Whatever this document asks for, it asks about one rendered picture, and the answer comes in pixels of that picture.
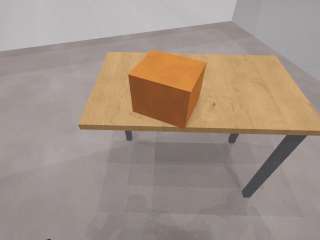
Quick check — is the table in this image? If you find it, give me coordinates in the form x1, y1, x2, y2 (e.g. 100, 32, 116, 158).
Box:
78, 52, 320, 198

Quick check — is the carton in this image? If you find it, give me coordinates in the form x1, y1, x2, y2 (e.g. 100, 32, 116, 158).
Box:
128, 49, 207, 129

